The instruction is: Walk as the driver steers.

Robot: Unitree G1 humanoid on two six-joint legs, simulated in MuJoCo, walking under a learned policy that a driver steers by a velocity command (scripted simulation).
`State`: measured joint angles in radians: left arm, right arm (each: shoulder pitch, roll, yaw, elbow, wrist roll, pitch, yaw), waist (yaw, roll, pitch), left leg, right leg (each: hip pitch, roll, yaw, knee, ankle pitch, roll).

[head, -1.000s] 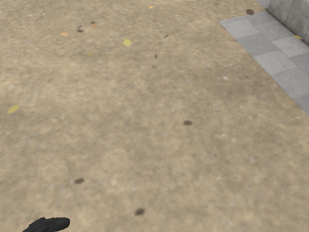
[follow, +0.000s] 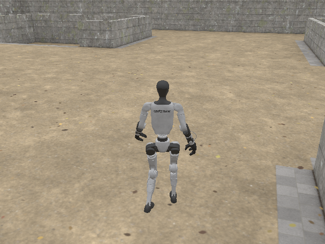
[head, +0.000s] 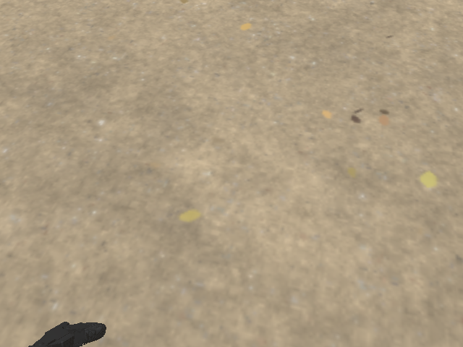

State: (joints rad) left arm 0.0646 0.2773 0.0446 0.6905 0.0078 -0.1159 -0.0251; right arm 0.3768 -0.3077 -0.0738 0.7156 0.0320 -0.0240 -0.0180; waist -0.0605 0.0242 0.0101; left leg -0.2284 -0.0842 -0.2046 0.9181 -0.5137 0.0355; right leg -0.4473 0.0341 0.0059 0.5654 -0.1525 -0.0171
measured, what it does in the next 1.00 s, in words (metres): walks ahead: left foot, then right foot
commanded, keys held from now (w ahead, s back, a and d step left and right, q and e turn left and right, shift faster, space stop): w+q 0.50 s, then w+e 0.38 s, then e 0.12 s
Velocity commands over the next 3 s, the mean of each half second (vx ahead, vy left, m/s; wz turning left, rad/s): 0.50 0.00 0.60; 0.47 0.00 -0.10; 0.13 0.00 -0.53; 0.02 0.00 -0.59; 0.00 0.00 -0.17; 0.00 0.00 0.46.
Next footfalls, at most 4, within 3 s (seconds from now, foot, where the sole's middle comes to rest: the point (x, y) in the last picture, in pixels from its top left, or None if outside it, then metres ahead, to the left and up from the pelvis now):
0.46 left None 0.37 0.18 -0.76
1.00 right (205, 265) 0.74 0.07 -0.76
1.46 left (135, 257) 0.78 0.29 -0.76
1.88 right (216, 282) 0.68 0.04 -0.76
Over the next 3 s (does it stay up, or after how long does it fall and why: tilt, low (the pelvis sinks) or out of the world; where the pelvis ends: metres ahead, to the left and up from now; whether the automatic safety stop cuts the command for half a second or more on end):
stays up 0.70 0.21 0.01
